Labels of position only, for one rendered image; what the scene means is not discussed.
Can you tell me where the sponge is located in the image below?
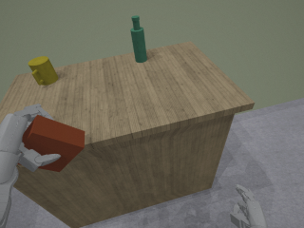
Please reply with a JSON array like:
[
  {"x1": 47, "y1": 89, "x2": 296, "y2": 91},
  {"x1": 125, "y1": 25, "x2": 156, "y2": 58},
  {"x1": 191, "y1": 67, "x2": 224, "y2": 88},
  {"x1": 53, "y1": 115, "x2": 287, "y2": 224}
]
[{"x1": 17, "y1": 114, "x2": 86, "y2": 172}]

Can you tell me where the table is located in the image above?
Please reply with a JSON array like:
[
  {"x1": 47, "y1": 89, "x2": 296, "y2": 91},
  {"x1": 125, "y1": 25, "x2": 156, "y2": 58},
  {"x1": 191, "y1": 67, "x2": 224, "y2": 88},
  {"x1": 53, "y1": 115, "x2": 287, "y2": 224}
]
[{"x1": 0, "y1": 41, "x2": 255, "y2": 228}]

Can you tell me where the robot left hand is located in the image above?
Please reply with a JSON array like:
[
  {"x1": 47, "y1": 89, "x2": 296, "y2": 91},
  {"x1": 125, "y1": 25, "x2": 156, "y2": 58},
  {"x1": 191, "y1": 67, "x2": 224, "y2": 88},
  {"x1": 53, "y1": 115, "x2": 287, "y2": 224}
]
[{"x1": 0, "y1": 104, "x2": 61, "y2": 172}]

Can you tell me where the robot right hand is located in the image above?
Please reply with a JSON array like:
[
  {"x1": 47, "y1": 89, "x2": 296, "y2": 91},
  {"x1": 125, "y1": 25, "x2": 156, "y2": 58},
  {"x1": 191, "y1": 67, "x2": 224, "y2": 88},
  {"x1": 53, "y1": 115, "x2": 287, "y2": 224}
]
[{"x1": 230, "y1": 184, "x2": 268, "y2": 228}]

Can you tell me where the robot left forearm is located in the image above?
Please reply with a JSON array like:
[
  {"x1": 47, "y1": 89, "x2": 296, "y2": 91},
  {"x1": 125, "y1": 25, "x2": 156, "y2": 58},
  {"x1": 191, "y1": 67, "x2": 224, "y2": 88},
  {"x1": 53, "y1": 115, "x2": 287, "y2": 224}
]
[{"x1": 0, "y1": 151, "x2": 20, "y2": 228}]

